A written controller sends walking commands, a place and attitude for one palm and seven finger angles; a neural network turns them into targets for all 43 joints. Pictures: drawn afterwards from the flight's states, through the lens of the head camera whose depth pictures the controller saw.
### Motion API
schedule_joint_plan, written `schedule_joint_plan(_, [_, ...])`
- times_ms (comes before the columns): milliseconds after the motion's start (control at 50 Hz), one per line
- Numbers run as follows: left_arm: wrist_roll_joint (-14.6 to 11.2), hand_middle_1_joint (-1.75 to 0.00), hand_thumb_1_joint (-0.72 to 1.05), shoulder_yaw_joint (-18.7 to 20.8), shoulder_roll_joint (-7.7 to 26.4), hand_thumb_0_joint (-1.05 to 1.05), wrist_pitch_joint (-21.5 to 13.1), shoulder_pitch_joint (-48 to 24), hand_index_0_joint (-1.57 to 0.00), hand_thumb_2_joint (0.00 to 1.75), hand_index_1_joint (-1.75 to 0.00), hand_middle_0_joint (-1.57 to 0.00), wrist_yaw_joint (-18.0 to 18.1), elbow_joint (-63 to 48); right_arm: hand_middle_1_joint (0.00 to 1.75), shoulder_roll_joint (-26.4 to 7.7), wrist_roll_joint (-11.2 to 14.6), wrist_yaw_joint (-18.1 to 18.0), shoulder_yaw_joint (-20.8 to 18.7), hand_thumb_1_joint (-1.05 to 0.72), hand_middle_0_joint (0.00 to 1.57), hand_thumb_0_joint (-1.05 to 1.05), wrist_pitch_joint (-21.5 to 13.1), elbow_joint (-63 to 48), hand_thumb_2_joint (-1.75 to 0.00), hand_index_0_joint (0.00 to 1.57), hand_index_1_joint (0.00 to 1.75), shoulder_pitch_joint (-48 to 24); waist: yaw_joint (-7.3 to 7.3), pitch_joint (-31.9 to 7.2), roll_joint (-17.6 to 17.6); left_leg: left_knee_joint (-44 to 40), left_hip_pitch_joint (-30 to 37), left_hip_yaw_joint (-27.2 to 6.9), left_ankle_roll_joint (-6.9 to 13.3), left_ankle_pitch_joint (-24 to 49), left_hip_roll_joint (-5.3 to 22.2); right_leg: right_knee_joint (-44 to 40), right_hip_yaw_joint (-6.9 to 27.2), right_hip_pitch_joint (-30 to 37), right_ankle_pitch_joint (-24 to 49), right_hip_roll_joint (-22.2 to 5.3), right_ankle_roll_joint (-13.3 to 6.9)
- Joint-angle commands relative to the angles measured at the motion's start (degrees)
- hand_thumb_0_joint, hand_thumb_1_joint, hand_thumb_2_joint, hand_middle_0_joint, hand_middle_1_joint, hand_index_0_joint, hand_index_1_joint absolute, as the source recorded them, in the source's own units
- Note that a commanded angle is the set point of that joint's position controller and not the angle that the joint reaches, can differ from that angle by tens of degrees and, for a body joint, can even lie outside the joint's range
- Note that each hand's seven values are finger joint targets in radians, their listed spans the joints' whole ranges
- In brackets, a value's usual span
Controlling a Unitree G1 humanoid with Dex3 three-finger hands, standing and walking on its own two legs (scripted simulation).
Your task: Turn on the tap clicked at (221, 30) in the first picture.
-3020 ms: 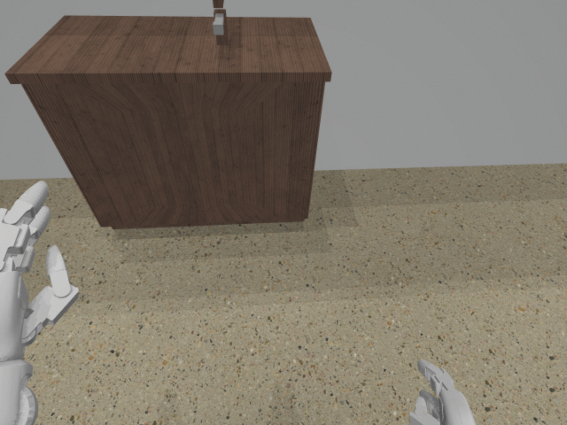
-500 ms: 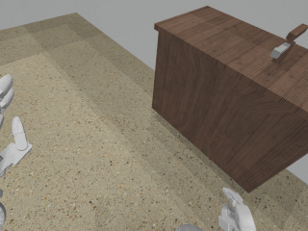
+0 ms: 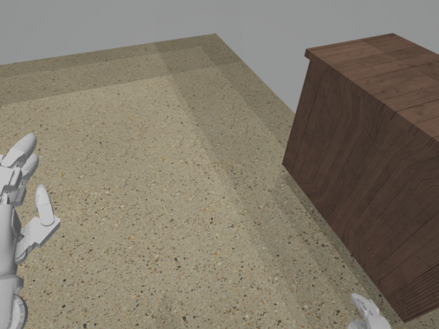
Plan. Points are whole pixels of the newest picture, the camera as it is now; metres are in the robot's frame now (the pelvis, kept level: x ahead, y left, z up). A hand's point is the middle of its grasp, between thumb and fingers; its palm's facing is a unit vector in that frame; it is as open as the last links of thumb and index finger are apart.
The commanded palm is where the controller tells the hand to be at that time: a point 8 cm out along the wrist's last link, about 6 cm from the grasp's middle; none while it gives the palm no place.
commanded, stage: walk to a spot facing it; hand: left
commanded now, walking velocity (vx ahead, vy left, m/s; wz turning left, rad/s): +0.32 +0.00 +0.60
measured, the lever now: out of the picture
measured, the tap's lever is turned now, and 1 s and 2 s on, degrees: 0 0 0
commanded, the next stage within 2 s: turn to face it in 1.34 s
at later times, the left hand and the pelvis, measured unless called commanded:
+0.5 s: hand out of the picture +0.16 +0.27 +0.17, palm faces +0.61 -0.67 -0.42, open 7.4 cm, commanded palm +0.09 +0.30 +0.17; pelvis +0.00 -0.01 -0.02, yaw +14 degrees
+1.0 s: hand out of the picture +0.23 +0.35 +0.17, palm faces +0.68 -0.64 -0.37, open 7.4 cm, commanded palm +0.15 +0.36 +0.17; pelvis +0.10 +0.04 -0.01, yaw +20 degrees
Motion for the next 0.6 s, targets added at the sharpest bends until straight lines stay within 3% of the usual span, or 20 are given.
schedule_joint_plan(0, [-0.6,-0.3,0.9,10.1,11.3,0.0,-4.3,-2.3,-0.2,0.9,-0.3,-0.2,3.3,-16.5,0.3,-1.6,-0.3,-0.5,-0.2,-0.9,0.2,0.0,-3.5,-11.7,-0.9,0.2,0.3,-6.5,2.36,-7.8,-6.5,-16.6,-0.5,3.7,1.8,-4.8,-0.9,-8.5,15.2,10.5,-12.2,-14.8,-4.7])
schedule_joint_plan(40, [-1.3,-0.3,0.9,8.9,9.7,0.0,-4.2,-3.2,-0.2,0.9,-0.3,-0.2,3.4,-17.0,0.3,-1.9,0.0,-0.4,-0.2,-0.9,0.2,0.0,-3.4,-12.1,-0.9,0.2,0.3,-3.5,-0.56,-9.7,-0.4,-26.8,9.7,5.0,3.0,1.0,-3.3,3.0,10.9,5.5,-12.5,-11.2,-1.0])
schedule_joint_plan(60, [-1.6,-0.3,0.9,7.7,8.4,0.0,-4.8,-2.5,-0.2,0.9,-0.3,-0.2,3.1,-17.6,0.3,-2.9,0.4,-0.6,-0.5,-0.9,0.2,0.0,-3.9,-12.6,-0.9,0.2,0.3,-2.5,-1.46,-8.9,11.1,-31.6,17.0,-4.5,6.7,3.3,2.7,16.9,6.3,-4.2,-10.6,-5.9,2.4])
schedule_joint_plan(80, [-1.1,-0.3,0.9,6.0,7.1,0.0,-6.3,-4.2,-0.2,0.9,-0.3,-0.2,2.8,-18.9,0.3,-4.0,0.4,0.0,-0.4,-0.9,0.2,0.0,-4.7,-12.6,-0.9,0.2,0.3,-3.4,-1.93,-4.6,26.1,-34.5,24.8,-25.7,13.0,18.0,16.1,33.2,3.0,-22.8,-22.6,3.2,6.1])
schedule_joint_plan(100, [1.1,-0.3,0.9,7.6,9.5,0.0,-7.5,-5.0,-0.2,0.9,-0.3,-0.2,2.6,-17.7,0.3,-3.0,0.6,0.9,-0.1,-0.9,0.2,0.0,-5.2,-11.1,-0.9,0.2,0.3,-3.6,-1.26,-3.5,22.7,-34.0,27.3,-32.8,17.0,27.7,21.1,42.0,8.4,-31.2,-23.8,2.1,4.7])
schedule_joint_plan(120, [1.9,-0.3,0.9,10.0,12.4,0.0,-8.0,-7.6,-0.2,0.9,-0.3,-0.2,1.6,-15.4,0.3,-3.0,1.0,1.4,-0.4,-0.9,0.2,0.0,-5.5,-9.8,-0.9,0.2,0.3,-4.6,-1.04,-1.7,16.8,-34.2,22.3,-33.3,17.2,21.0,21.7,45.0,12.5,-33.2,-20.2,-0.6,4.5])
schedule_joint_plan(140, [2.1,-0.3,0.9,9.4,11.0,0.0,-7.3,-6.5,-0.2,0.9,-0.3,-0.2,0.6,-12.0,0.3,-4.0,1.5,1.8,-1.4,-0.9,0.2,0.0,-5.2,-9.1,-0.9,0.2,0.3,-4.7,-0.92,0.0,14.5,-34.2,15.5,-29.0,17.0,12.4,19.1,45.0,14.4,-30.5,-15.8,-1.5,4.9])
schedule_joint_plan(160, [2.1,-0.3,0.9,8.6,10.6,0.0,-7.2,-8.9,-0.2,0.9,-0.3,-0.2,0.2,-14.1,0.3,-3.5,1.9,2.2,-1.6,-0.9,0.2,0.0,-5.5,-9.1,-0.9,0.2,0.3,-4.4,-0.49,0.9,12.7,-34.4,12.4,-23.5,16.0,8.6,16.2,42.2,13.1,-27.3,-12.7,-1.3,5.6])
schedule_joint_plan(180, [2.0,-0.3,0.9,6.2,8.0,0.0,-7.3,-9.4,-0.2,0.9,-0.3,-0.2,0.0,-13.6,0.3,-3.2,2.0,2.3,-1.3,-0.9,0.2,0.0,-5.8,-9.2,-0.9,0.2,0.3,-5.0,-0.2,3.2,14.4,-34.9,8.2,-18.1,14.5,6.2,13.7,38.4,11.4,-23.8,-11.7,-0.9,5.9])
schedule_joint_plan(220, [1.4,-0.3,0.9,5.2,7.1,0.0,-7.4,-8.0,-0.2,0.9,-0.3,-0.2,0.1,-12.7,0.3,-2.5,2.1,2.1,-0.7,-0.9,0.2,0.0,-6.2,-8.7,-0.9,0.2,0.3,-4.8,0.36,3.9,17.2,-36.3,2.7,-12.2,12.4,1.1,9.9,29.8,8.2,-14.7,-9.8,1.1,5.9])
schedule_joint_plan(280, [1.2,-0.3,0.9,4.6,7.0,0.0,-7.0,-8.2,-0.2,0.9,-0.3,-0.2,0.0,-11.7,0.3,-2.3,1.5,1.9,0.2,-0.9,0.2,0.0,-6.5,-8.3,-0.9,0.2,0.3,-5.3,0.21,3.8,18.2,-38.0,0.0,-12.5,11.7,-4.3,9.4,19.9,5.7,-6.8,-10.7,3.5,6.1])
schedule_joint_plan(360, [1.7,-0.3,0.9,5.7,8.3,0.0,-5.5,-10.0,-0.2,0.9,-0.3,-0.2,0.3,-6.1,0.3,-1.9,1.0,1.3,1.0,-0.9,0.2,0.0,-5.5,-7.3,-0.9,0.2,0.3,-6.6,1.25,1.5,11.1,-29.1,-3.3,-10.5,9.3,-12.1,7.4,4.8,3.1,7.3,-10.2,7.0,6.1])
schedule_joint_plan(380, [1.8,-0.3,0.9,5.1,8.3,0.0,-5.2,-11.2,-0.2,0.9,-0.3,-0.2,0.4,-6.6,0.3,-1.2,1.0,1.3,1.2,-0.9,0.2,0.0,-5.2,-7.2,-0.9,0.2,0.3,-6.9,1.25,-0.1,6.7,-21.1,-6.2,-9.9,8.1,-11.6,5.4,-0.2,7.0,11.9,-13.7,4.7,4.9])
schedule_joint_plan(400, [2.4,-0.3,0.9,6.8,10.6,0.0,-4.9,-11.5,-0.2,0.9,-0.3,-0.2,0.6,-6.4,0.3,-0.2,0.9,1.3,1.2,-0.9,0.2,0.0,-4.7,-7.1,-0.9,0.2,0.3,-6.4,1.4,-2.3,-4.6,-5.5,-12.7,-4.7,6.3,-10.2,1.1,-7.6,19.7,16.6,-23.2,-4.3,1.0])
schedule_joint_plan(420, [2.2,-0.3,0.9,8.6,13.6,0.0,-4.4,-12.4,-0.2,0.9,-0.3,-0.2,0.7,-6.2,0.3,0.2,1.1,1.3,0.9,-0.9,0.2,0.0,-4.6,-8.0,-0.9,0.2,0.3,-8.8,2.43,-1.6,-19.6,14.9,-20.9,-1.6,3.4,-10.5,-4.8,-16.1,43.7,16.8,-29.1,-18.4,-5.6])
schedule_joint_plan(440, [1.2,-0.3,0.9,9.0,14.0,0.0,-4.9,-13.8,-0.2,0.9,-0.3,-0.2,0.5,-7.2,0.3,-1.6,0.5,1.1,0.6,-0.9,0.2,0.0,-4.8,-7.8,-0.9,0.2,0.3,-10.2,1.92,0.9,-13.1,22.6,-21.5,-6.6,2.0,-5.4,-2.8,-18.5,43.6,12.4,-25.7,-20.9,-6.7])
schedule_joint_plan(460, [1.5,-0.3,0.9,8.1,12.4,0.0,-5.4,-15.3,-0.2,0.9,-0.3,-0.2,0.3,-7.7,0.3,-1.4,0.5,1.6,0.0,-0.9,0.2,0.0,-4.4,-7.3,-0.9,0.2,0.3,-10.0,0.64,-1.5,-12.8,24.8,-20.3,-7.7,2.0,-1.9,-1.2,-19.0,43.4,10.3,-33.6,-20.0,-6.4])
schedule_joint_plan(480, [1.3,-0.3,0.9,9.7,13.1,0.0,-5.7,-9.2,-0.2,0.9,-0.3,-0.2,0.0,-5.3,0.3,-1.5,0.5,1.6,0.2,-0.9,0.2,0.0,-4.1,-7.1,-0.9,0.2,0.3,-9.3,1.04,0.4,-7.3,25.4,-18.9,-7.2,1.7,1.8,0.2,-18.0,40.4,6.5,-32.5,-17.5,-6.6])
schedule_joint_plan(540, [0.8,-0.3,0.9,10.2,12.3,0.0,-6.8,-4.9,-0.2,0.9,-0.3,-0.2,-0.3,-9.9,0.3,-0.9,0.9,1.9,0.8,-0.9,0.2,0.0,-2.0,-7.3,-0.9,0.2,0.3,-9.3,0.32,-1.3,-5.8,19.6,-15.5,-3.1,0.2,6.4,1.6,-16.6,20.5,5.0,-20.7,-13.6,-4.5])
schedule_joint_plan(580, [0.6,-0.3,0.9,10.4,12.5,0.0,-7.1,-4.7,-0.2,0.9,-0.3,-0.2,0.2,-12.3,0.3,-1.2,0.9,1.7,0.6,-0.9,0.2,0.0,-2.4,-8.4,-0.9,0.2,0.3,-9.6,0.2,-2.9,-6.3,9.7,-10.8,-0.9,0.4,6.4,1.8,-16.0,15.6,4.7,-16.4,-12.3,-4.2])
